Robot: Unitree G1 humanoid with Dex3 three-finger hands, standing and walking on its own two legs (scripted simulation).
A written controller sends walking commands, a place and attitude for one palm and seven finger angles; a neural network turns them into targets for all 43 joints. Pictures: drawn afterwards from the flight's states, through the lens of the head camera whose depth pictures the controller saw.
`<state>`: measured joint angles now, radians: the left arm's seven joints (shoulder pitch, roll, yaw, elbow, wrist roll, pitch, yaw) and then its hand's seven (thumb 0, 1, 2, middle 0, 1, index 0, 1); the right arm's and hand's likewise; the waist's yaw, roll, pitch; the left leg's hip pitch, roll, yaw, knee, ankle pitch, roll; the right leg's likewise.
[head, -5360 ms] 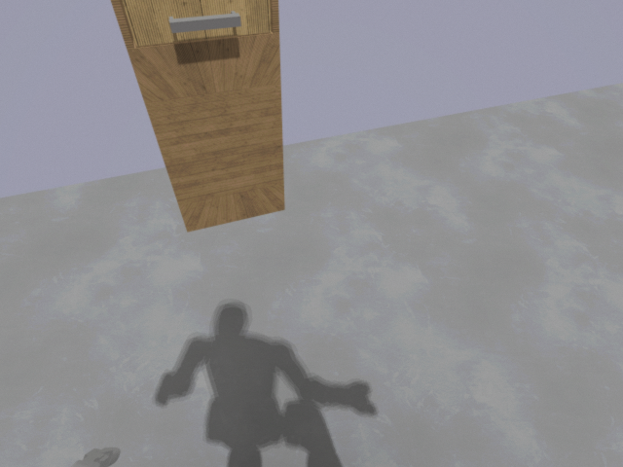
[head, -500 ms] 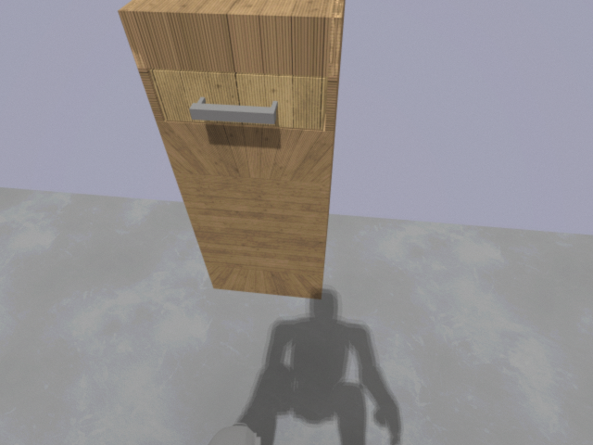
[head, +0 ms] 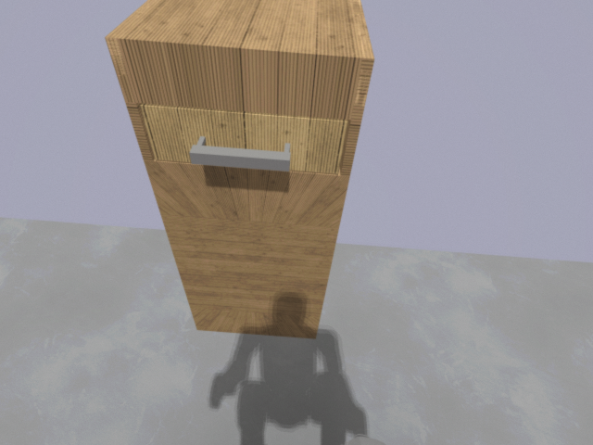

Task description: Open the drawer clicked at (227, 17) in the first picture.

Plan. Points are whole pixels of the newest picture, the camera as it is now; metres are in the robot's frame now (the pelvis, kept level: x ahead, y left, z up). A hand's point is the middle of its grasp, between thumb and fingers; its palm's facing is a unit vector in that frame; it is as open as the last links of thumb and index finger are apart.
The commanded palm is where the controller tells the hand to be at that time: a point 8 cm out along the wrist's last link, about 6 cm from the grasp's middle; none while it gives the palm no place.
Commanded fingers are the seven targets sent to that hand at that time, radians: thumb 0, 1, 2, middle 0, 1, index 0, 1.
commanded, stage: come to a stop and stand still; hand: left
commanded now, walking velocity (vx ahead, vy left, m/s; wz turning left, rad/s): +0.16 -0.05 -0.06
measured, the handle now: (242, 151) +0.61 +0.14 +0.06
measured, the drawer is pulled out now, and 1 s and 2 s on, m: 0.00 0.00 0.00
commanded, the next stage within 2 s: look again from close up in 1.42 s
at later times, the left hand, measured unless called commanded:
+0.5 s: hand out of the picture +0.13 +0.18 -0.19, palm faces +0.04 -0.97 -0.22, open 7.3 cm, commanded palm none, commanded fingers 0.00 0.90 0.90 -0.20 -0.30 -0.20 -0.30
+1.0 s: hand out of the picture -0.01 +0.19 -0.17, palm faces +0.00 -0.98 -0.19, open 7.4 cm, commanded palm none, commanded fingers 0.00 0.90 0.90 -0.20 -0.30 -0.20 -0.30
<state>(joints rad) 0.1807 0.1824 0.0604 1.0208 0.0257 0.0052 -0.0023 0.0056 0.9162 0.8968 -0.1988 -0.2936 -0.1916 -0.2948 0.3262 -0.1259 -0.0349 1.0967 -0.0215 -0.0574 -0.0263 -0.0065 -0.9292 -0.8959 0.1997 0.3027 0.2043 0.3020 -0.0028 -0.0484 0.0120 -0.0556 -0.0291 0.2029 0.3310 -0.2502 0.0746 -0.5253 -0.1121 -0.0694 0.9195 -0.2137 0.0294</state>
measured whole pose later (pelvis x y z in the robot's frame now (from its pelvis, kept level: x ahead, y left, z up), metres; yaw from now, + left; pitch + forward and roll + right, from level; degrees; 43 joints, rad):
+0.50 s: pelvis +0.04 +0.00 -0.02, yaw +0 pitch -1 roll +0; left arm 0.13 0.17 0.06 1.00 0.03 0.03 0.04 -0.01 0.92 0.90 -0.21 -0.30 -0.20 -0.30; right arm 0.19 -0.17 -0.07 1.03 -0.01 0.04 -0.02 0.00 -0.91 -0.90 0.20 0.30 0.20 0.30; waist 0.00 -0.01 0.08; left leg -0.33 0.03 0.03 0.78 -0.44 -0.03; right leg -0.37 -0.07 -0.11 0.54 -0.15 0.00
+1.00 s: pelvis +0.01 +0.02 +0.00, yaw -2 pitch -2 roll +1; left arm 0.30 0.13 0.00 1.14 0.01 0.01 0.03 0.01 0.91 0.90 -0.20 -0.29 -0.20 -0.30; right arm 0.21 -0.17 -0.03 1.11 0.00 0.01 -0.03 0.00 -0.93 -0.90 0.20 0.30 0.21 0.30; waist 0.00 0.02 0.04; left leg -0.20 -0.01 0.09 0.40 -0.17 0.03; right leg -0.13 -0.02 -0.03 0.43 -0.27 0.00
